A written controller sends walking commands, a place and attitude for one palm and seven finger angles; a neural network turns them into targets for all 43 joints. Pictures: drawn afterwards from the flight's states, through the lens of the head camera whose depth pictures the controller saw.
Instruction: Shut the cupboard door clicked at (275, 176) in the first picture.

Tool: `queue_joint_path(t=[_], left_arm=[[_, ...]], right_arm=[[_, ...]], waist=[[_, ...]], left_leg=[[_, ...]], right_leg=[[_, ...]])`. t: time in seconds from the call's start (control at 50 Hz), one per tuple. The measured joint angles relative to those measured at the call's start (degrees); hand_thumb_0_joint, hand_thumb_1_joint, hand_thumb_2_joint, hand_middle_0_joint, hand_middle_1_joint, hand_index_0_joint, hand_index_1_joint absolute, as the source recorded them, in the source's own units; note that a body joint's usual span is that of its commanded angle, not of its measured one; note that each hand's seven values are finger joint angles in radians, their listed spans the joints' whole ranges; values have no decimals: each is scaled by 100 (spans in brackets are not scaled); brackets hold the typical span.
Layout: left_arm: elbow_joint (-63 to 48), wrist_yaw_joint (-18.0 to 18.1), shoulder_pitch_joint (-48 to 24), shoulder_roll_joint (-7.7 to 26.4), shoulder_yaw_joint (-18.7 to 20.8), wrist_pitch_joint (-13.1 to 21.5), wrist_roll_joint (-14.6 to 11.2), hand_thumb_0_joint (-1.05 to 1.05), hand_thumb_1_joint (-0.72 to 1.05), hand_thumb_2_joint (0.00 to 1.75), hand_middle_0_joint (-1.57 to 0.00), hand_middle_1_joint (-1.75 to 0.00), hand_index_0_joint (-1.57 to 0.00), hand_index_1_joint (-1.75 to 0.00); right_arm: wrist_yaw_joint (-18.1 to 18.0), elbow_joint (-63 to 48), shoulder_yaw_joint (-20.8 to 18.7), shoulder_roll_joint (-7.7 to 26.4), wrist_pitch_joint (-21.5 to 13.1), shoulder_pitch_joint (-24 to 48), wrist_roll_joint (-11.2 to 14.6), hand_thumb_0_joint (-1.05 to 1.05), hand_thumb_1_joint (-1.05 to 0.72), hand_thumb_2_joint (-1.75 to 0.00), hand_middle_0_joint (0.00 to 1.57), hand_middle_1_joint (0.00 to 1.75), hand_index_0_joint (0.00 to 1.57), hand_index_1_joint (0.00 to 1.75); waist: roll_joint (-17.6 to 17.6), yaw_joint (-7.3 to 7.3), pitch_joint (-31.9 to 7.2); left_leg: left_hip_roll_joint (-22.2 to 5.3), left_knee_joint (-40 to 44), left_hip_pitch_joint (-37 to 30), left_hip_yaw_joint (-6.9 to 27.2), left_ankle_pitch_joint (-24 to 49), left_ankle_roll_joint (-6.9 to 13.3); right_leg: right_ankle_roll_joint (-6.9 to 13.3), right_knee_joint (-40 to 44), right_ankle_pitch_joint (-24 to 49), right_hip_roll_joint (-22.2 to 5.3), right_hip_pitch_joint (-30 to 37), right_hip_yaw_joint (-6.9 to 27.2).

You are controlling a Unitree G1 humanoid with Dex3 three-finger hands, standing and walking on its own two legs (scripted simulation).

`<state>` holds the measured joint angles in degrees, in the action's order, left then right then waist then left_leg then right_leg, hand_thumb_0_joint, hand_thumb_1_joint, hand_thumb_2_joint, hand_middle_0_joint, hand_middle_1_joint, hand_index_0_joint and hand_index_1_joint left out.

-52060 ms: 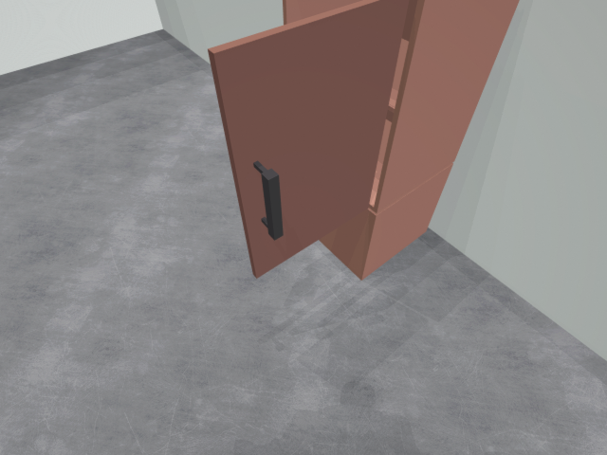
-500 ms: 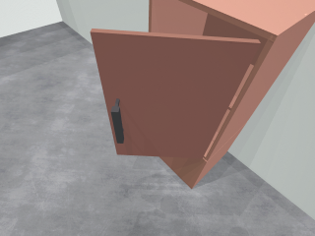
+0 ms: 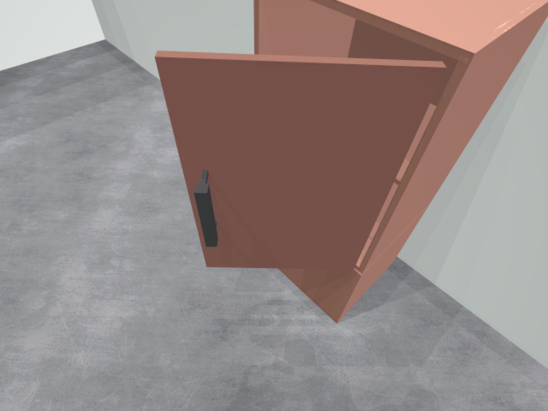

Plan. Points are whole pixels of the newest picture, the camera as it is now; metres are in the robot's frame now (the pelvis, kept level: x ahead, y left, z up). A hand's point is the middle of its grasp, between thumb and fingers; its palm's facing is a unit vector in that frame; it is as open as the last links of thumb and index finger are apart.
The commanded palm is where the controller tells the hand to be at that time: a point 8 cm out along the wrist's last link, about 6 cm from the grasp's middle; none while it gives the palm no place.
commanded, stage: look again from close up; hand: left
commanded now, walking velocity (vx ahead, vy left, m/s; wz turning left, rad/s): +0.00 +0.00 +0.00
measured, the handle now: (208, 210) +0.48 +0.16 -0.06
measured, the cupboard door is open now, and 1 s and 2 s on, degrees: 46 46 46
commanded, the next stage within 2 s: shuffle to correct the standing spot in 0.38 s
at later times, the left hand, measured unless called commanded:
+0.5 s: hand out of the picture -0.03 +0.17 -0.18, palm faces +0.00 -0.98 -0.20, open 7.4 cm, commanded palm none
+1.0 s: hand out of the picture -0.03 +0.12 -0.19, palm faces +0.04 -0.99 -0.13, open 7.4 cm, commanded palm none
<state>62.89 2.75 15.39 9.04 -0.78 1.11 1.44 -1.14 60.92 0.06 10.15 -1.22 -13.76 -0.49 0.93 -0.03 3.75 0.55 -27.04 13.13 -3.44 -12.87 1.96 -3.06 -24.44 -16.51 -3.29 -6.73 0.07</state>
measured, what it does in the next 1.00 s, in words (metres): stands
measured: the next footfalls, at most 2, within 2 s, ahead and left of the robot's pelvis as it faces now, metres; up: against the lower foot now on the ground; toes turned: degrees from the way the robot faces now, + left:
right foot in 1.46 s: +0.07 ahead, -0.16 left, +0.00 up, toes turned -1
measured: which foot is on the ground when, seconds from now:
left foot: down 0.00-1.00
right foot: down 0.00-1.00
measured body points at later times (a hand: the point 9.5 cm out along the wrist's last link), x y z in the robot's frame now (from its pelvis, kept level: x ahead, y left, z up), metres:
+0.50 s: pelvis -0.03 -0.01 +0.00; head -0.04 -0.01 +0.45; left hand -0.03 +0.22 -0.16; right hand -0.01 -0.25 -0.15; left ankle +0.02 +0.09 -0.74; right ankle -0.04 -0.16 -0.74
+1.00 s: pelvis +0.03 -0.03 -0.01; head +0.04 -0.01 +0.43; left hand -0.03 +0.18 -0.18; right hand +0.03 -0.26 -0.16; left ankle +0.02 +0.09 -0.74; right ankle -0.04 -0.15 -0.74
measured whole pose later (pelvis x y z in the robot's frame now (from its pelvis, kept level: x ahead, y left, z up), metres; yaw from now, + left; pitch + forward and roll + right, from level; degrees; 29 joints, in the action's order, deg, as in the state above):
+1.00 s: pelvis +0.03 -0.03 -0.01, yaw -1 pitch +0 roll +0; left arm 63.0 1.0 24.9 8.4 0.6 0.3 1.5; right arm -1.4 62.9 -0.5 7.3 -1.7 -17.6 -0.8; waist 3.0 0.5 0.1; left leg -2.3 -36.2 15.2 -2.8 -20.9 -0.5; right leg 0.0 -34.9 -24.7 -0.7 -9.6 -0.6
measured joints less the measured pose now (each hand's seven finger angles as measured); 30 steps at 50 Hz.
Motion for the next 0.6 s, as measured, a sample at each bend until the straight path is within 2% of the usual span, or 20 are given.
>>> queue_joint_path(t=[0.08, 0.18, 0.6], left_arm=[[-124, 8, 68, 11, -15, -1, -36, 1, 91, 90, -20, -29, -20, -29], [-232, -32, 157, 96, -7, -86, -30, 1, 91, 90, -20, -29, -20, -29], [-251, -122, 440, 148, -12, -102, -16, 1, 91, 90, -20, -29, -20, -29]], right_arm=[[-10, -84, -24, 44, 24, -145, 3, 0, -91, -90, 20, 30, 20, 30], [53, -149, -37, 0, 138, -204, -6, 1, -91, -90, 20, 30, 20, 30], [102, 48, -30, 19, 130, -294, -28, 1, -91, -90, 20, 30, 20, 30]], waist=[[-145, -40, -18], [-164, -52, -155], [76, 10, -360]], left_leg=[[-10, -308, 132, 61, -98, 10], [-18, -380, 157, 58, -80, -12], [-115, -123, 234, 62, 158, -109]], right_leg=[[12, -322, -143, 9, -111, -52], [63, -544, -201, 16, -208, -40], [182, -431, -39, 123, -368, -31]])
